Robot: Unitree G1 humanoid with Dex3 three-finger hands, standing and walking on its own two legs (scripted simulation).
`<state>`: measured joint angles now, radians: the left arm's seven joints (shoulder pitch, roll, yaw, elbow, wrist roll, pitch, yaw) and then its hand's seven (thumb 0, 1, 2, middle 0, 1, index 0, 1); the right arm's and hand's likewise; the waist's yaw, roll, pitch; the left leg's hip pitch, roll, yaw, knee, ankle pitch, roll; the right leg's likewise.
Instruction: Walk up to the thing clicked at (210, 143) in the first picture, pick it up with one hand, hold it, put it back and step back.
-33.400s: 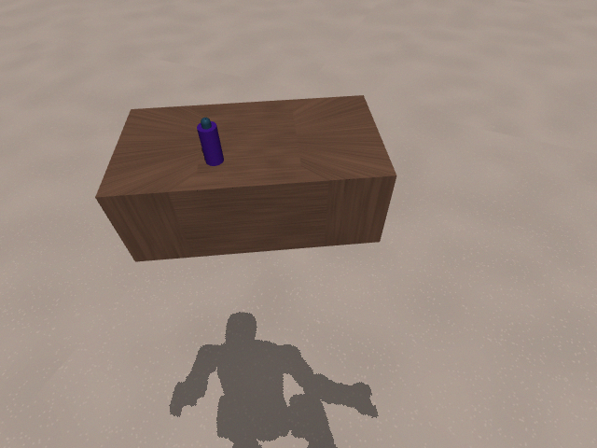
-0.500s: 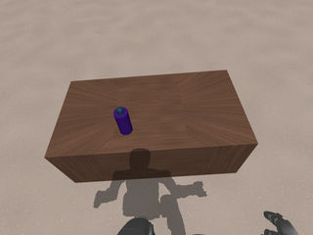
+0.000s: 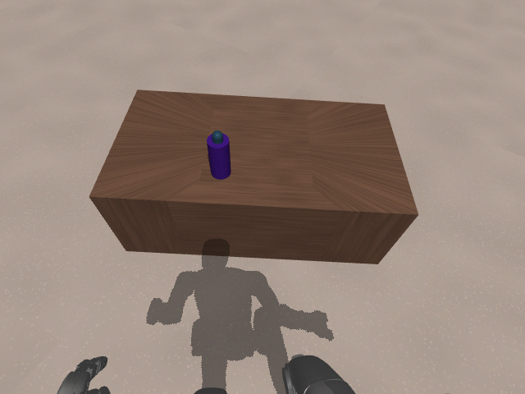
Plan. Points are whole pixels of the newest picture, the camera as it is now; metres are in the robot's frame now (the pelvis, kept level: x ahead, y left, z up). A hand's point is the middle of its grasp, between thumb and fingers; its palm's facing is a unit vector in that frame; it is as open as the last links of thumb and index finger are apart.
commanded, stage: step back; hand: left
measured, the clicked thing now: (219, 153) +0.82 +0.14 -0.28
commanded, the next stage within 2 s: stand in 1.82 s
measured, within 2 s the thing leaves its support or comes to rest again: neither
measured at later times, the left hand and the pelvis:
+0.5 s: hand out of the picture -0.07 +0.23 -0.13, palm faces -0.04 -0.89 -0.45, open 7.4 cm; pelvis -0.17 -0.04 +0.00, yaw -1 degrees
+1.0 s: hand out of the picture -0.28 +0.21 -0.14, palm faces -0.06 -0.91 -0.42, open 7.4 cm; pelvis -0.32 -0.06 +0.00, yaw -5 degrees
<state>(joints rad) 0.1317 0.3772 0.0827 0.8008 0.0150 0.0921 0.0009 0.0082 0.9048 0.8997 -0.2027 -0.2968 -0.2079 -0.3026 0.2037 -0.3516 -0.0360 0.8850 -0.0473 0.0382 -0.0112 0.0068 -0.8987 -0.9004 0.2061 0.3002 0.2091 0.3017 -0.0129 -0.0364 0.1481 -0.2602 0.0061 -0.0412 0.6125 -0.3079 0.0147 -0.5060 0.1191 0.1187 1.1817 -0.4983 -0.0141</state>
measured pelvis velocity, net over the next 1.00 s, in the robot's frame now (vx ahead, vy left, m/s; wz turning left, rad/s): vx -0.32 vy -0.06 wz -0.09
